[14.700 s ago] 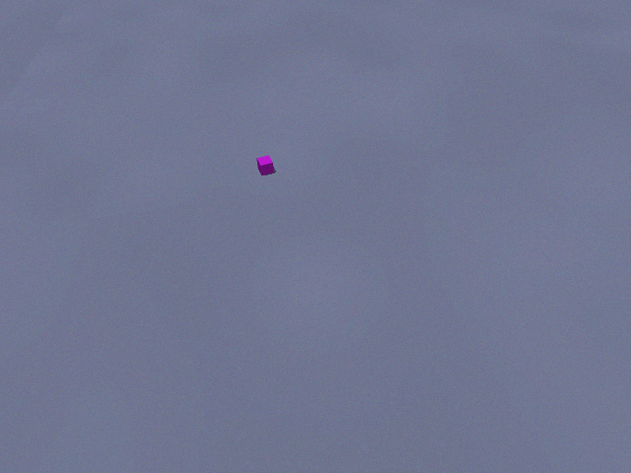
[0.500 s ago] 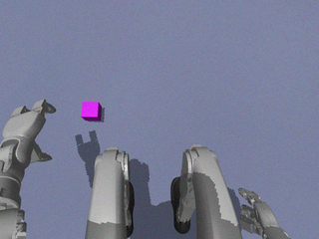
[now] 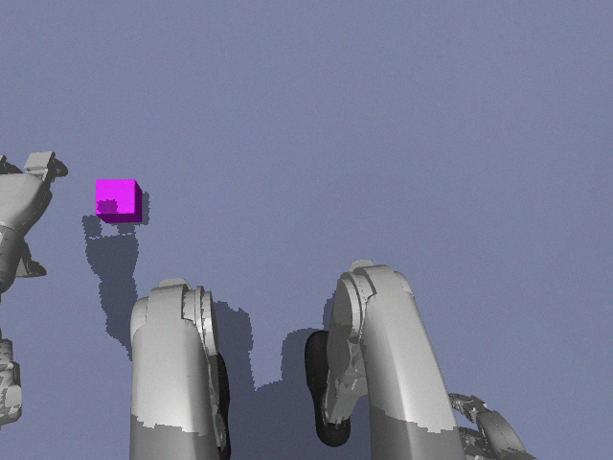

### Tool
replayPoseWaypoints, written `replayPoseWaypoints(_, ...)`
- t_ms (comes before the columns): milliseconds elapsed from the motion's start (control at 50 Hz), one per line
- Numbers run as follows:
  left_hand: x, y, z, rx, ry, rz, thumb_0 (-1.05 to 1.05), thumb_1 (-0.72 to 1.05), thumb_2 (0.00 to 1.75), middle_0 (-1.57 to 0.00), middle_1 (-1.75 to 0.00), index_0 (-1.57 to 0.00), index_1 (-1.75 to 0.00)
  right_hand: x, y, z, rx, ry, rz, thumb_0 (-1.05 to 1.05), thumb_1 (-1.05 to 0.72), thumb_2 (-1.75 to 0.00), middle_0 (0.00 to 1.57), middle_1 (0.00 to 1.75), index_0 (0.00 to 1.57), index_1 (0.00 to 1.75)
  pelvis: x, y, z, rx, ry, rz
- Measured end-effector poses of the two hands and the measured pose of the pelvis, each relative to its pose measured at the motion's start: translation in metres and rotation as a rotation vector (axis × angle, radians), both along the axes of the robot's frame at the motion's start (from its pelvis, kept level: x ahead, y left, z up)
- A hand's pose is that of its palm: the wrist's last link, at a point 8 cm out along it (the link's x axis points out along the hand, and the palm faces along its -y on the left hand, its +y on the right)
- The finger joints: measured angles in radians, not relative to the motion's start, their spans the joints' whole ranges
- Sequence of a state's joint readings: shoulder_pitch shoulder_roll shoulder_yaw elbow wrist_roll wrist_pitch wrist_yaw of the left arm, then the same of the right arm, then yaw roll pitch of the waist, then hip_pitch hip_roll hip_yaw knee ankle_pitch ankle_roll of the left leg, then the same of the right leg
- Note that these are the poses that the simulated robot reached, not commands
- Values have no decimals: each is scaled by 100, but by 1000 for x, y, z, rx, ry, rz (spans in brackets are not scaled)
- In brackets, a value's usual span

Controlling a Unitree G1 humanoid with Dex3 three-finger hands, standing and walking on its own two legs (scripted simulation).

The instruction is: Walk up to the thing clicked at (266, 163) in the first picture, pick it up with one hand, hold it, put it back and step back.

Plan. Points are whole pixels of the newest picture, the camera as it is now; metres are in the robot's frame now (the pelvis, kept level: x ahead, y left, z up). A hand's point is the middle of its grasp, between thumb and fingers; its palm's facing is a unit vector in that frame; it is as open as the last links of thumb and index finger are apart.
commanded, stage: rise first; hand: left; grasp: from above
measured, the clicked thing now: (120, 201) +0.50 +0.27 -0.33
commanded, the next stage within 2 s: approach in 0.88 s
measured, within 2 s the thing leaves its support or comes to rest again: neither
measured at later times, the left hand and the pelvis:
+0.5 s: hand (46, 219) +0.43 +0.33 -0.19, palm faces -0.47 -0.05 -0.88, open 14.4 cm; pelvis +0.01 +0.00 -0.02, yaw -1 degrees
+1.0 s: hand (54, 211) +0.44 +0.33 -0.20, palm faces -0.46 -0.06 -0.89, open 14.2 cm; pelvis +0.01 +0.00 -0.03, yaw -2 degrees
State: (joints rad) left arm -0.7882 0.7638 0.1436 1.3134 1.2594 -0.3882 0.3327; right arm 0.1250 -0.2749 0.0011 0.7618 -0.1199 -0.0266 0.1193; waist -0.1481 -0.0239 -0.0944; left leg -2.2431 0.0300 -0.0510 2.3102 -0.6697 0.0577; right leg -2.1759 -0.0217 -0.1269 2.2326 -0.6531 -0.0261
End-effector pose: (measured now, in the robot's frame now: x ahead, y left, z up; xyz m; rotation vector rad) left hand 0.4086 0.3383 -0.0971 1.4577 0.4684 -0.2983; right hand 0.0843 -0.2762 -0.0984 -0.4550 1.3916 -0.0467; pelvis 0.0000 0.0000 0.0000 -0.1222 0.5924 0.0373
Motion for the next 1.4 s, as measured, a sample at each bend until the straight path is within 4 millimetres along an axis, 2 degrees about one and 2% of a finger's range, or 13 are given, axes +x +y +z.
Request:
replayPoseWaypoints(280, 17, -3, -22, 38, 1, -40, 0, -53, 100, -7, -95, -7, -95, 3, 4, -21, 24, 51, 26, 0, -91, -90, 20, 30, 20, 30, 7, -2, -14, -1, 5, -10)
replayPoseWaypoints(620, 27, -7, -43, 35, -12, -43, 0, -54, 100, -7, -95, -7, -95, -1, -4, -22, -14, 77, 35, 0, -91, -90, 20, 30, 20, 30, 12, -3, -24, -7, 11, -22)
replayPoseWaypoints(860, 35, -8, -49, 40, -17, -29, 0, -52, 99, -7, -97, -8, -96, -3, 1, -22, -7, 74, 31, 0, -91, -90, 20, 30, 20, 30, 12, 0, -26, -17, 11, -25)
replayPoseWaypoints(1080, 39, -10, -53, 41, -6, -48, 0, -51, 98, -7, -97, -8, -96, -14, 4, -21, -6, 76, 15, 0, -91, -90, 20, 30, 20, 30, 10, 1, -30, -23, -1, -24)
replayPoseWaypoints(1180, 48, -25, -59, 36, -6, -94, 0, -50, 97, -8, -97, -9, -95, -21, 4, -20, -10, 83, 15, 0, -90, -90, 20, 30, 20, 30, 9, 0, -33, -22, -3, -27)
replayPoseWaypoints(1300, 73, -66, -70, 19, -46, -153, 0, -47, 95, -8, -99, -11, -96, -32, 3, -15, -25, 78, 0, 0, -90, -89, 20, 30, 20, 30, 9, 0, -36, -23, 2, -32)
replayPoseWaypoints(1400, 98, -95, -68, 27, -106, -134, 0, -46, 93, -8, -101, -12, -97, -46, 3, -11, -22, 75, -37, 0, -90, -89, 20, 30, 20, 30, 11, -2, -36, -21, 10, -38)
